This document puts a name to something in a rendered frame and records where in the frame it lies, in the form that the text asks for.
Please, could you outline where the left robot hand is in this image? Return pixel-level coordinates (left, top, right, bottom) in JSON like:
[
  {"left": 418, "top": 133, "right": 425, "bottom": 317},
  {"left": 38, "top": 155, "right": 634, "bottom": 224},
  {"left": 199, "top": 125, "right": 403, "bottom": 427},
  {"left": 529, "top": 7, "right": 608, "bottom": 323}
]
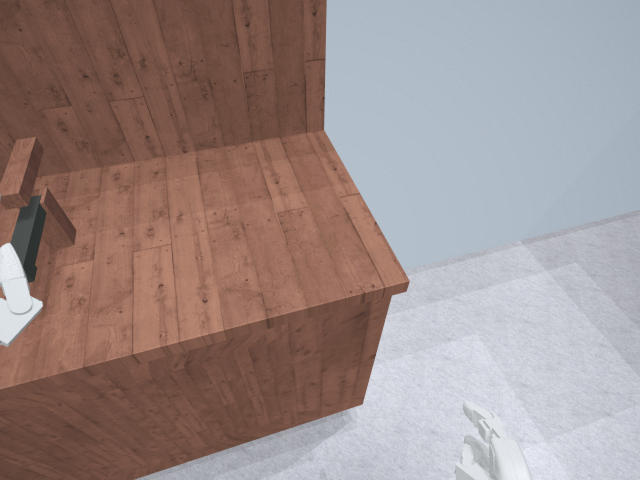
[{"left": 0, "top": 195, "right": 43, "bottom": 347}]

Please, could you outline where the counter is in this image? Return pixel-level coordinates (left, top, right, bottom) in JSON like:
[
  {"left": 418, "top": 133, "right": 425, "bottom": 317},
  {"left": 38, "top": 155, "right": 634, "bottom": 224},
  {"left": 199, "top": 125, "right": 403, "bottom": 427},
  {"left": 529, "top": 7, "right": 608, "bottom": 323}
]
[{"left": 0, "top": 0, "right": 410, "bottom": 480}]

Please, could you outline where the right robot hand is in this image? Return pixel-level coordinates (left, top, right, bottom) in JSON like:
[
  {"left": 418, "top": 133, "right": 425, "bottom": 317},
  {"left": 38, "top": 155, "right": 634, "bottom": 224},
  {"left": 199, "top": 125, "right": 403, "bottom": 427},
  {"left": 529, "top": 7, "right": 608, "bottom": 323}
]
[{"left": 456, "top": 401, "right": 533, "bottom": 480}]

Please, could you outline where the tap lever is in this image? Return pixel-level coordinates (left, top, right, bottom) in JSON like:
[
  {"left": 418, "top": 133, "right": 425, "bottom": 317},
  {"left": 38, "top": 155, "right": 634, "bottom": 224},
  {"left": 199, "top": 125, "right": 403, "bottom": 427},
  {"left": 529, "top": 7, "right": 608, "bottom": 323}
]
[{"left": 11, "top": 195, "right": 47, "bottom": 283}]

